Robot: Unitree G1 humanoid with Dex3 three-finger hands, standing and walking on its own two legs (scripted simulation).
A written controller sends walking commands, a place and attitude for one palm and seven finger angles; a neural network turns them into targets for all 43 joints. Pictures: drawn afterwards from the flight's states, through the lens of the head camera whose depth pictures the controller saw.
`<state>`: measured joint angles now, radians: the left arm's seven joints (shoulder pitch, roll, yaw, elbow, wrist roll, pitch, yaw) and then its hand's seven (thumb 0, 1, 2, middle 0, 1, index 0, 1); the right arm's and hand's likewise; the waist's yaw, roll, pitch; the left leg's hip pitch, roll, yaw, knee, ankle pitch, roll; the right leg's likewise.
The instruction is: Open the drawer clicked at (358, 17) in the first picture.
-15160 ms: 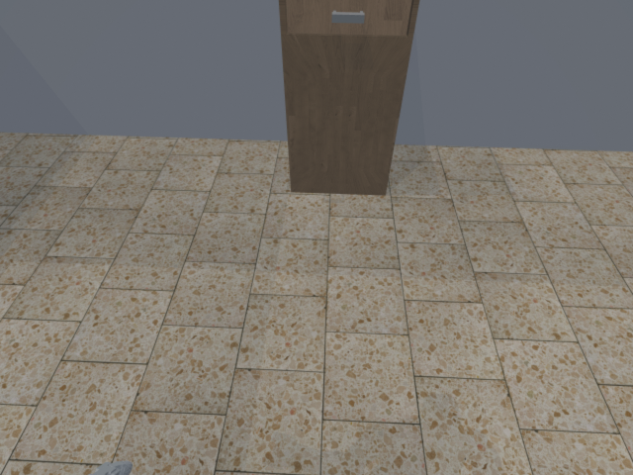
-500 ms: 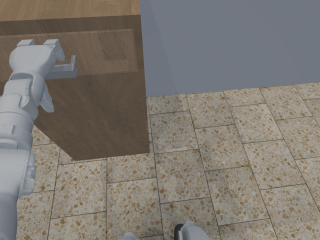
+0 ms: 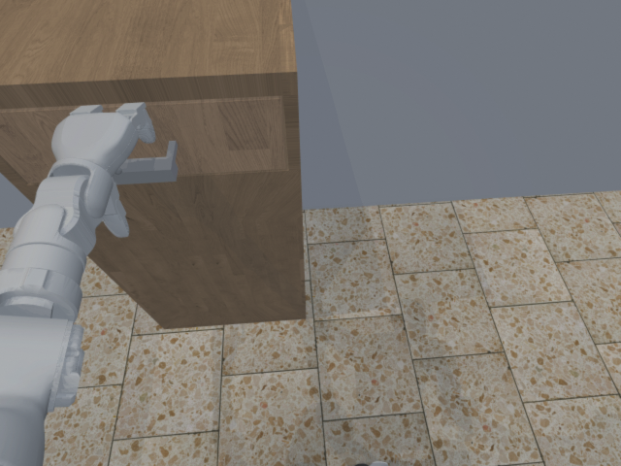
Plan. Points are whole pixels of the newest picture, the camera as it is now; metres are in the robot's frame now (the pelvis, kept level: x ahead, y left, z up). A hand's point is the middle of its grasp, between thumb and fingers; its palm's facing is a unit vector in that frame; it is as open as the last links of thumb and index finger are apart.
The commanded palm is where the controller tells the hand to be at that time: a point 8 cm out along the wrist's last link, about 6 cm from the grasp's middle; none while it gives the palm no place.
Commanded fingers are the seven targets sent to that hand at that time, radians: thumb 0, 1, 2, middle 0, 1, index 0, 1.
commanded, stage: lift the fingers back up to retry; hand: left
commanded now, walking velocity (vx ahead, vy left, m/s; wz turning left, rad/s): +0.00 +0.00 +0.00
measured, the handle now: (139, 159) +0.53 +0.24 +0.06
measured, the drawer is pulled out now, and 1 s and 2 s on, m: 0.00 0.00 0.00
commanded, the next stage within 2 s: re-aim the fingers above the handle in 0.26 s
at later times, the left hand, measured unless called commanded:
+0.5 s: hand (112, 161) +0.47 +0.25 +0.11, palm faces -0.05 -0.01 -1.00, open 13.8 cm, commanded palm +0.46 +0.25 +0.17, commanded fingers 0.00 -0.50 0.30 -0.30 -1.20 -0.30 -1.20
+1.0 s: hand (112, 157) +0.48 +0.25 +0.11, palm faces -0.04 +0.00 -1.00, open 13.8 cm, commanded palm +0.46 +0.25 +0.17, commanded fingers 0.00 -0.50 0.30 -0.30 -1.20 -0.30 -1.20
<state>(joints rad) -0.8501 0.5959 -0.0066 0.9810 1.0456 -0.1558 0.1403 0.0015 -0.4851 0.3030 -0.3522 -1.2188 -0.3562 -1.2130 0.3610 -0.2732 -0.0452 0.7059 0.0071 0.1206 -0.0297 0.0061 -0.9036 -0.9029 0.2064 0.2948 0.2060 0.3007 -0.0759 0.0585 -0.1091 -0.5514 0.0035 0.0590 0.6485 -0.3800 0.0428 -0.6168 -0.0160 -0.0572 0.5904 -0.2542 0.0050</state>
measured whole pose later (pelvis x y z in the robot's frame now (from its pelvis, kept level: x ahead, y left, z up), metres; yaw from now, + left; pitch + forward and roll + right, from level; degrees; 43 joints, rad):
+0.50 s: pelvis +0.01 -0.01 +0.01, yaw +1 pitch +14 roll -1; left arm -0.83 0.59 -0.01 0.91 1.03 -0.17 0.07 0.00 -0.49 0.30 -0.32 -1.20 -0.33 -1.20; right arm 0.28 -0.28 -0.04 0.67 0.02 0.14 -0.04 0.01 -0.90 -0.90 0.21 0.29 0.21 0.30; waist -0.04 0.05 -0.10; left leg -0.46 0.01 0.05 0.58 -0.36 0.03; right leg -0.54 -0.01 -0.06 0.55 -0.26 -0.01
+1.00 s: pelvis +0.00 -0.01 +0.01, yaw +0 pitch +14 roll -1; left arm -0.86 0.61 0.01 0.96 1.05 -0.16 0.10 0.00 -0.49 0.30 -0.32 -1.20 -0.32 -1.20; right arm 0.33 -0.28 -0.04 0.70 0.02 0.12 -0.04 0.01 -0.90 -0.90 0.21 0.29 0.21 0.30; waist -0.06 0.06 -0.09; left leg -0.47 0.00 0.07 0.58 -0.35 0.03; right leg -0.55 -0.01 -0.05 0.55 -0.24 -0.01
